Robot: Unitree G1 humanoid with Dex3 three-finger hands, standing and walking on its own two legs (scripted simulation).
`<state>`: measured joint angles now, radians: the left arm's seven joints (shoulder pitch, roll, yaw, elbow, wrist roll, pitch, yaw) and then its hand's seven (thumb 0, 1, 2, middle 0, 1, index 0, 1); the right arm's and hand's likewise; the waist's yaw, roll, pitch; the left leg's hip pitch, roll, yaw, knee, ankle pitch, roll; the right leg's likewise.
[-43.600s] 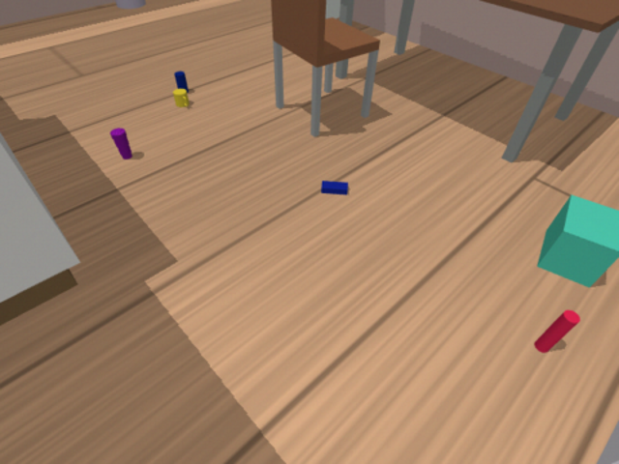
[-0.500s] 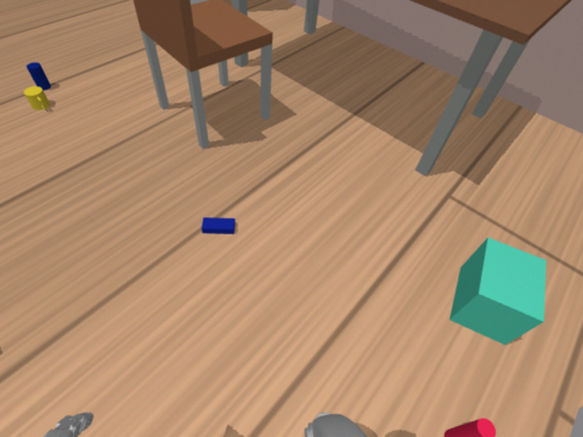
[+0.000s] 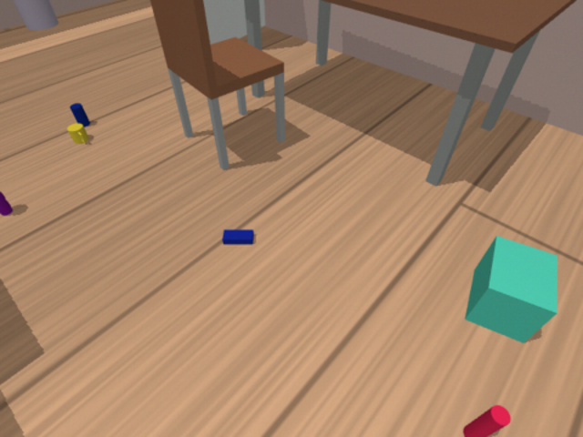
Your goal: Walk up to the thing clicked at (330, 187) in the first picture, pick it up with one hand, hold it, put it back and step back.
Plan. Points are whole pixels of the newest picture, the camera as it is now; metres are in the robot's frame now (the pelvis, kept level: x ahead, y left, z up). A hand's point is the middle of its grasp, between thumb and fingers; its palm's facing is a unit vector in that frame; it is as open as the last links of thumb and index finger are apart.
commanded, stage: step back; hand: left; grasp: from above
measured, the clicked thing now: (238, 237) +1.07 +0.28 -0.75
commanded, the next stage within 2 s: stand in 0.64 s
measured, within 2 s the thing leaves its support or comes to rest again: neither
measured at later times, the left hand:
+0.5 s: hand out of the picture +0.14 +0.23 -0.14, palm faces +0.02 -0.93 -0.36, open 7.4 cm
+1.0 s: hand out of the picture +0.15 +0.24 -0.14, palm faces +0.01 -0.95 -0.31, open 7.4 cm
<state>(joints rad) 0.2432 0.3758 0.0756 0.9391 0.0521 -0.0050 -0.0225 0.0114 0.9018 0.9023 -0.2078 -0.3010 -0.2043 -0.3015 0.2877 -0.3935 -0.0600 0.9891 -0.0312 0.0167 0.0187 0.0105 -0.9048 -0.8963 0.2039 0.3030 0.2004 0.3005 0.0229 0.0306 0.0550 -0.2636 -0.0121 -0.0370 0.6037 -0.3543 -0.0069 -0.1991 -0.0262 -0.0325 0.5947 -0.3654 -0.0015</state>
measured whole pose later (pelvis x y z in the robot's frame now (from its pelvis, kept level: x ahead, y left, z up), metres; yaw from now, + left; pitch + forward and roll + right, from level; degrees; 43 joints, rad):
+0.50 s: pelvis +0.04 -0.03 +0.00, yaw +2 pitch -2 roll +0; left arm 0.11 0.33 0.04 0.99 0.04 -0.03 -0.02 0.01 0.90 0.90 -0.21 -0.30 -0.20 -0.30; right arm 0.22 -0.39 -0.05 0.99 -0.02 0.01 0.00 0.01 -0.91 -0.90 0.20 0.30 0.20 0.30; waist 0.01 0.04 0.06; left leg -0.31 -0.01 -0.06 0.82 -0.51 0.01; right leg -0.32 -0.03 -0.05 0.61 -0.26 -0.01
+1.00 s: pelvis +0.07 -0.01 +0.02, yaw +2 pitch -3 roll +0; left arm 0.06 0.34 0.00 1.12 0.01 -0.01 -0.01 0.01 0.91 0.90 -0.20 -0.30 -0.20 -0.30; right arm 0.06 -0.34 -0.01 1.09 0.00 -0.02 0.00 0.01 -0.90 -0.90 0.21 0.30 0.20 0.30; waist 0.01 -0.01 0.07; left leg -0.08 0.00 0.00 0.39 -0.26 0.00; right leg -0.16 -0.04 -0.03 0.39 -0.18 0.03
